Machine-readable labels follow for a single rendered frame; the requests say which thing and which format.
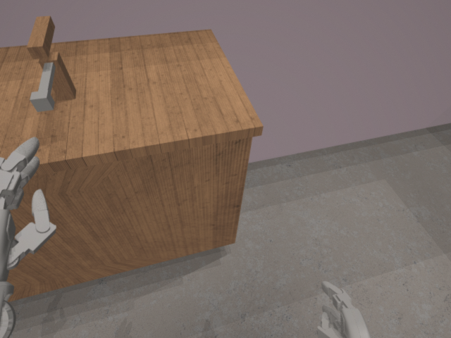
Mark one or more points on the tap lever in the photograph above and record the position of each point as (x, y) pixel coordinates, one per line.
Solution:
(42, 100)

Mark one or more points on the robot left forearm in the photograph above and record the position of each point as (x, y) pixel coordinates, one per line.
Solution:
(7, 312)

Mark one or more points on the robot left hand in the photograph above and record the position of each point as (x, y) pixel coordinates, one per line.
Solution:
(15, 172)

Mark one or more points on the robot right hand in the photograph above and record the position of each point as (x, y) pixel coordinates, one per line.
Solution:
(350, 323)

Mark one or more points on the counter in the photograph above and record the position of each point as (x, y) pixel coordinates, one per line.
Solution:
(142, 160)

